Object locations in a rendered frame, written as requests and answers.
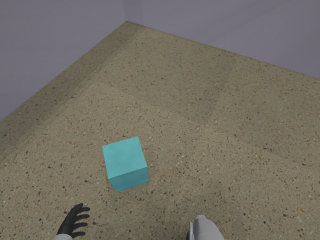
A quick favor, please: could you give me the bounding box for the robot left hand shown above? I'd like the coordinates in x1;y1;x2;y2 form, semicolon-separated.
56;203;90;239

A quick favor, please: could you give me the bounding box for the carton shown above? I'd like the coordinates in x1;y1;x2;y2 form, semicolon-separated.
102;136;149;193

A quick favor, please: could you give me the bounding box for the right robot shin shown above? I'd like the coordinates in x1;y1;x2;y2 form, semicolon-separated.
196;215;206;219

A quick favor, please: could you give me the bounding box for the robot right thigh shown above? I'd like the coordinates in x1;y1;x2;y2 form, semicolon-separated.
189;218;224;240

